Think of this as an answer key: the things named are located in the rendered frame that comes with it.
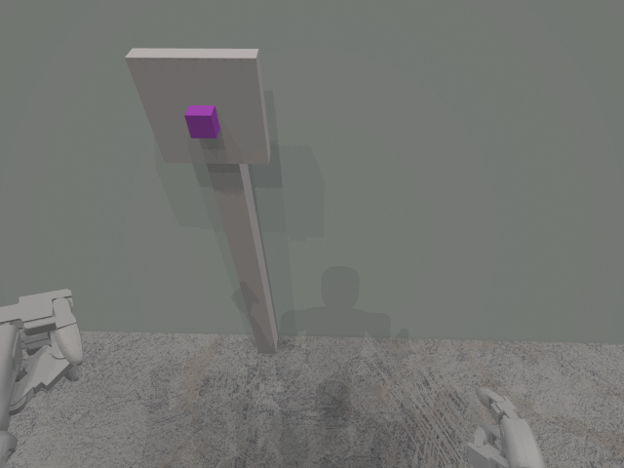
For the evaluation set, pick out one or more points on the robot left hand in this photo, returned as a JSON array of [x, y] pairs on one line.
[[43, 325]]

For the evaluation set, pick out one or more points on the robot right hand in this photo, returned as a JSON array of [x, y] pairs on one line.
[[513, 446]]

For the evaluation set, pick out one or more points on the panel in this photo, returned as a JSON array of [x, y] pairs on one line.
[[168, 81]]

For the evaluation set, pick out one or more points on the button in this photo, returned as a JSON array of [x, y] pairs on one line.
[[202, 121]]

